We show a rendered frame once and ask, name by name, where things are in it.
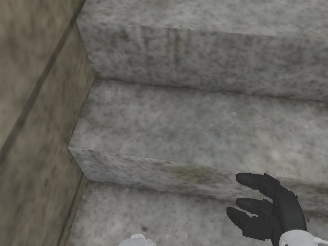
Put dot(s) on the left robot shin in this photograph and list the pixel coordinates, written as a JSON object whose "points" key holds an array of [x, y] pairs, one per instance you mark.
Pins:
{"points": [[138, 235]]}

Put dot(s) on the robot right hand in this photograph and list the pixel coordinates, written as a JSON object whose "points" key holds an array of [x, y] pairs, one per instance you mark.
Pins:
{"points": [[274, 219]]}

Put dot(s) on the robot right forearm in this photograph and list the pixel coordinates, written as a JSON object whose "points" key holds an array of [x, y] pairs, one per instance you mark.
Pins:
{"points": [[297, 238]]}

